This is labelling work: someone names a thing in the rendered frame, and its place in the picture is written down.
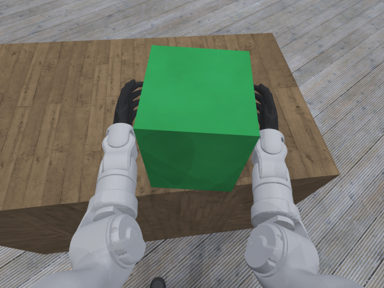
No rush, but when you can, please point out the left robot hand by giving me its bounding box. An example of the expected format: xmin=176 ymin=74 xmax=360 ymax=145
xmin=113 ymin=79 xmax=143 ymax=126

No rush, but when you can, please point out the right robot forearm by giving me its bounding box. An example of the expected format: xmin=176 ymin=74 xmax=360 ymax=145
xmin=251 ymin=128 xmax=311 ymax=241

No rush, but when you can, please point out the left robot forearm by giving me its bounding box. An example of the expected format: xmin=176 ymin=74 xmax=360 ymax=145
xmin=69 ymin=123 xmax=138 ymax=257

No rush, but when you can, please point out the pedestal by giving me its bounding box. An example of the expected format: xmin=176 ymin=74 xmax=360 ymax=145
xmin=0 ymin=33 xmax=340 ymax=254

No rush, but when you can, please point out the right robot hand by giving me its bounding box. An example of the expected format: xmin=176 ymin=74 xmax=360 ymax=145
xmin=254 ymin=83 xmax=278 ymax=130

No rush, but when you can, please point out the right robot upper arm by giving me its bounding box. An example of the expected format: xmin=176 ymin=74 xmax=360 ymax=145
xmin=244 ymin=223 xmax=365 ymax=288

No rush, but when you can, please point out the left robot upper arm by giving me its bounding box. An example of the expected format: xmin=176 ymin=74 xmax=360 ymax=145
xmin=30 ymin=213 xmax=146 ymax=288

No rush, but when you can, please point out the carton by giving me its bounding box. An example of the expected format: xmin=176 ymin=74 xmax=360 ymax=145
xmin=133 ymin=45 xmax=260 ymax=192

